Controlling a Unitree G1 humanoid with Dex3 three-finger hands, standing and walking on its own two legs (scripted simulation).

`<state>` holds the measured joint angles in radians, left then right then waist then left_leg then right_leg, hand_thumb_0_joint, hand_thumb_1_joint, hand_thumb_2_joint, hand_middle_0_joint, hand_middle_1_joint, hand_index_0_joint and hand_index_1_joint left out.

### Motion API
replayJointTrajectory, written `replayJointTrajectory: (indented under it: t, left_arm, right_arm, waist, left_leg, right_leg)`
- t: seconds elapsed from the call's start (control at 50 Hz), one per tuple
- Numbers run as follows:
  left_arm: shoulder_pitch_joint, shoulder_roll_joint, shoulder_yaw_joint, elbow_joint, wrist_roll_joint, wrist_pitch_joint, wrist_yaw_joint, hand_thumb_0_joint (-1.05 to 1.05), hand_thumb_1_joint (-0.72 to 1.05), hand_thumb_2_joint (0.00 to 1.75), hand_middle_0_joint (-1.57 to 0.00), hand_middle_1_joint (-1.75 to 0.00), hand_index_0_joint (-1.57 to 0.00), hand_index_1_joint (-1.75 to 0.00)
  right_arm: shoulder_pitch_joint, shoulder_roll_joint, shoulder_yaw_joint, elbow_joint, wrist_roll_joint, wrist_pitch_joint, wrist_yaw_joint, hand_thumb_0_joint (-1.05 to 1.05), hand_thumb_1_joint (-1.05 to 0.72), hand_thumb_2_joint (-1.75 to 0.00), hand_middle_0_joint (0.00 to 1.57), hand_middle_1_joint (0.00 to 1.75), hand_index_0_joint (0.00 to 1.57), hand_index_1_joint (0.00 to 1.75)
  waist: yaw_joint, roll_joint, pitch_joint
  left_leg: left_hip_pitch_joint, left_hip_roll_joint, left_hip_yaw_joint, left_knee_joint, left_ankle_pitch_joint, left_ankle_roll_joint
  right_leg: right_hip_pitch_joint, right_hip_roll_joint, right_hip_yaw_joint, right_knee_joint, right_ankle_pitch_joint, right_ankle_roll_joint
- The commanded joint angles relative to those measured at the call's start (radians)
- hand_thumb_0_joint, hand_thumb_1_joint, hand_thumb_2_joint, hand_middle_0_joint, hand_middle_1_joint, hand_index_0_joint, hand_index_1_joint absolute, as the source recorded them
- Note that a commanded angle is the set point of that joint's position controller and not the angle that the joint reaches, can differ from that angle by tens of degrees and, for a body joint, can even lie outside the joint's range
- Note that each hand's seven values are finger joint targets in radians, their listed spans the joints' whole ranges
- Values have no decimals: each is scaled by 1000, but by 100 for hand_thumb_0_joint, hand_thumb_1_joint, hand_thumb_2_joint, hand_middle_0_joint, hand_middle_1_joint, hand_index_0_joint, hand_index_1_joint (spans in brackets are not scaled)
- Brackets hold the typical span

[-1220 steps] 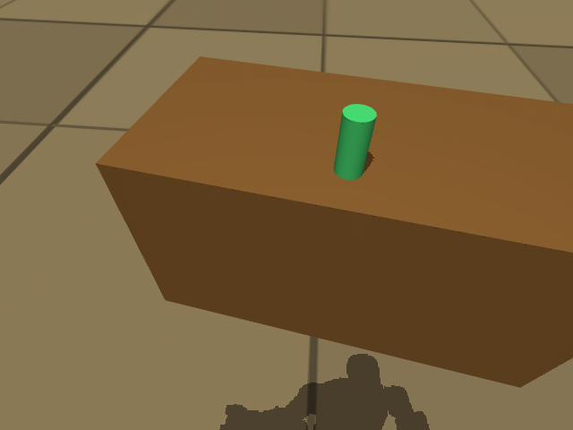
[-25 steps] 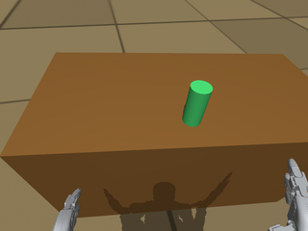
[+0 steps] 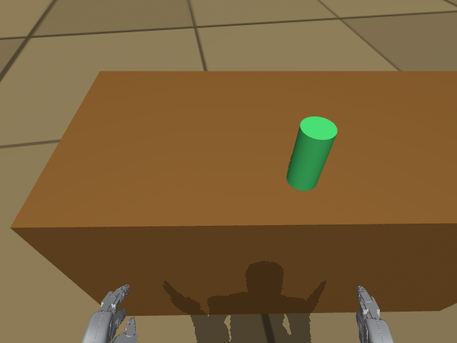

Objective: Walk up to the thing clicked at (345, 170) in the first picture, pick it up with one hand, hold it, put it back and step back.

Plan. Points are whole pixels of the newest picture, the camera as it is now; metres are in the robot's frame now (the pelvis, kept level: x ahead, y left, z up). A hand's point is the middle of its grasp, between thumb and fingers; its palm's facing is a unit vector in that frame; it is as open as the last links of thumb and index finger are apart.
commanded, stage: home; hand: right
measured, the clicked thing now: (309, 156) +0.51 -0.16 +0.04
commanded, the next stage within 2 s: none
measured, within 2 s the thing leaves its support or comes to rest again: neither
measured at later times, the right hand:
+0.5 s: hand out of the picture +0.12 -0.25 -0.12, palm faces -0.02 +0.93 -0.38, open 17.2 cm
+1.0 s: hand out of the picture +0.02 -0.26 -0.12, palm faces -0.04 +0.94 -0.35, open 17.3 cm
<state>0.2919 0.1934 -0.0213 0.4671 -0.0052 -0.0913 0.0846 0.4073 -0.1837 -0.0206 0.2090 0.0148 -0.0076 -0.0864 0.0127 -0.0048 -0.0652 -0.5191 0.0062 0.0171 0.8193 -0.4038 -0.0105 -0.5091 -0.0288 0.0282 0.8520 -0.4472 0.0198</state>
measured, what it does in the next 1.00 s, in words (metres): stands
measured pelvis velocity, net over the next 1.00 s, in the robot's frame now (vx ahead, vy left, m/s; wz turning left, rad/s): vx -0.03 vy -0.01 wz -0.01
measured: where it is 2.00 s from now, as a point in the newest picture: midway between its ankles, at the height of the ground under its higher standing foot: outside the picture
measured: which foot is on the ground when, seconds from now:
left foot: down 0.00-1.00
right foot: down 0.00-1.00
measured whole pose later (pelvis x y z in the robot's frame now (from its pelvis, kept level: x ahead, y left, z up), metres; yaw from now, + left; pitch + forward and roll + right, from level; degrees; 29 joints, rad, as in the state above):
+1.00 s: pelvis -0.03 -0.01 +0.04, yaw -1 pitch -4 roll +0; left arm 0.17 0.34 -0.01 1.08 0.02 0.00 -0.01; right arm 0.20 -0.35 0.02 1.06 -0.02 -0.02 -0.01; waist 0.00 0.00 0.05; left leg -0.19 0.05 0.00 0.45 -0.20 -0.03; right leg -0.17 0.02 0.01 0.45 -0.22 -0.01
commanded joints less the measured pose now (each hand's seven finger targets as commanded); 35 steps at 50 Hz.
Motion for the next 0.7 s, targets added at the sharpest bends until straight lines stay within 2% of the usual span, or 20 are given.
replayJointTrajectory:
  t: [0.0,0.04,0.06,0.08,0.1,0.12,0.14,0.16,0.2,0.22,0.24,0.26,0.28,0.32,0.36,0.44,0.5,0.56,0.6,0.68]
  left_arm:
    - [-57,139,70,-114,-6,-54,13,0,90,90,-20,-30,-20,-30]
    - [-61,129,62,-96,-8,-50,12,0,90,90,-20,-30,-20,-30]
    - [-69,126,60,-92,-8,-49,11,0,90,90,-20,-30,-20,-30]
    - [-70,132,65,-92,-9,-47,13,0,90,90,-20,-30,-20,-30]
    - [-77,126,61,-91,-8,-48,14,0,90,90,-20,-30,-20,-30]
    - [-78,132,67,-90,-10,-49,13,0,90,90,-20,-30,-20,-30]
    - [-80,134,68,-92,-9,-49,16,0,90,90,-20,-30,-20,-30]
    - [-79,129,64,-88,-10,-44,20,0,90,90,-20,-30,-20,-30]
    - [-80,135,66,-92,-12,-47,24,0,90,90,-20,-30,-20,-30]
    - [-82,133,64,-89,-11,-46,26,0,90,90,-20,-30,-20,-30]
    - [-111,299,98,117,95,-1,-8,0,90,90,-20,-30,-20,-30]
    - [-83,295,108,138,99,26,-22,0,90,90,-20,-30,-20,-30]
    - [-80,297,105,137,92,34,-29,0,90,90,-20,-30,-20,-30]
    - [-113,285,92,156,67,38,-44,0,90,90,-20,-30,-20,-30]
    - [-113,293,90,182,49,41,-60,0,90,90,-20,-30,-20,-30]
    - [-128,298,85,251,46,48,-70,0,90,90,-20,-30,-20,-30]
    - [-143,322,88,289,45,48,-71,0,90,90,-20,-30,-20,-30]
    - [-155,340,86,331,42,54,-72,0,90,90,-20,-30,-20,-30]
    - [-169,355,84,358,42,60,-74,0,90,90,-20,-30,-20,-30]
    - [-157,356,76,420,33,66,-79,0,90,90,-20,-30,-20,-30]
  right_arm:
    - [-40,-102,-30,-222,-2,-33,-23,0,50,-8,6,6,6,6]
    - [-6,-55,8,-159,-3,-11,-21,0,50,-9,6,6,6,6]
    - [-28,-83,-10,-211,-3,-9,-25,0,51,-8,6,6,6,6]
    - [-38,-93,-20,-211,-6,-4,-28,0,52,-7,6,6,6,6]
    - [-6,-58,11,-177,-6,7,-25,0,50,-8,6,6,6,6]
    - [-8,-84,-19,-208,-6,15,-30,0,53,-7,6,6,6,6]
    - [-7,-87,-22,-221,-8,25,-35,0,51,-8,6,6,6,6]
    - [-17,-128,-54,-269,-8,27,-38,0,52,-7,6,6,6,6]
    - [-11,-136,-57,-295,-9,48,-44,0,52,-7,6,6,6,6]
    - [14,-117,-44,-263,-8,60,-46,0,53,-6,5,6,5,6]
    - [-70,-336,-84,88,-104,5,-10,0,52,-7,5,6,5,6]
    - [-45,-326,-90,138,-107,-9,9,0,51,-8,6,6,6,6]
    - [-61,-327,-89,147,-100,-21,20,0,50,-8,6,6,6,6]
    - [-79,-301,-67,185,-77,-42,35,0,54,-6,5,5,5,5]
    - [-129,-304,-54,245,-62,-51,48,0,54,-6,5,6,5,6]
    - [-193,-317,-48,362,-57,-55,58,0,54,-6,5,6,5,6]
    - [-196,-330,-47,440,-52,-52,59,0,52,-7,6,6,6,6]
    - [-212,-344,-42,512,-49,-45,60,0,54,-6,5,5,5,5]
    - [-218,-346,-36,555,-49,-39,62,0,54,-6,5,5,5,5]
    - [-225,-373,-26,638,-47,-39,66,0,52,-7,6,6,6,6]
  waist:
    - [16,1,-112]
    - [24,41,-83]
    - [9,25,-92]
    - [14,38,-98]
    - [18,46,-104]
    - [6,41,-133]
    - [5,32,-157]
    - [-9,-6,-172]
    - [-11,-19,-204]
    - [1,-19,-177]
    - [-26,6,-154]
    - [-12,0,-191]
    - [-2,1,-176]
    - [1,12,-117]
    - [8,39,-59]
    - [11,12,-11]
    - [-4,-21,-12]
    - [-8,-21,14]
    - [-16,-33,46]
    - [-9,2,70]
  left_leg:
    - [83,-16,38,-96,276,9]
    - [63,-19,40,-91,276,6]
    - [69,-19,41,-90,267,8]
    - [70,-19,39,-88,277,7]
    - [74,-18,37,-87,277,5]
    - [87,-16,37,-79,294,5]
    - [94,-17,35,-76,295,6]
    - [105,-12,28,-74,310,6]
    - [111,-15,29,-65,313,9]
    - [105,-15,28,-71,304,7]
    - [235,83,-78,-69,452,66]
    - [252,98,-95,-60,476,96]
    - [251,107,-117,-55,471,110]
    - [163,97,-109,-96,390,101]
    - [147,94,-104,-132,310,98]
    - [153,93,-111,-166,274,79]
    - [185,81,-97,-170,287,67]
    - [220,76,-98,-206,221,63]
    - [244,76,-95,-248,149,59]
    - [256,101,-124,-351,112,55]
  right_leg:
    - [37,15,-44,-107,284,-23]
    - [22,14,-40,-99,288,-26]
    - [23,14,-38,-102,282,-23]
    - [30,14,-39,-96,291,-25]
    - [28,17,-38,-89,293,-27]
    - [31,18,-37,-85,312,-26]
    - [34,19,-37,-83,317,-25]
    - [47,24,-43,-74,327,-22]
    - [56,21,-40,-76,339,-18]
    - [44,23,-43,-74,323,-20]
    - [100,-22,15,-40,506,-65]
    - [115,-21,13,-28,499,-72]
    - [108,-26,26,-41,471,-77]
    - [150,-33,49,-80,390,-81]
    - [134,-26,56,-123,302,-85]
    - [148,-20,71,-174,271,-83]
    - [179,-39,100,-222,306,-94]
    - [166,-52,127,-301,231,-95]
    - [140,-56,140,-358,139,-92]
    - [199,-42,116,-408,125,-80]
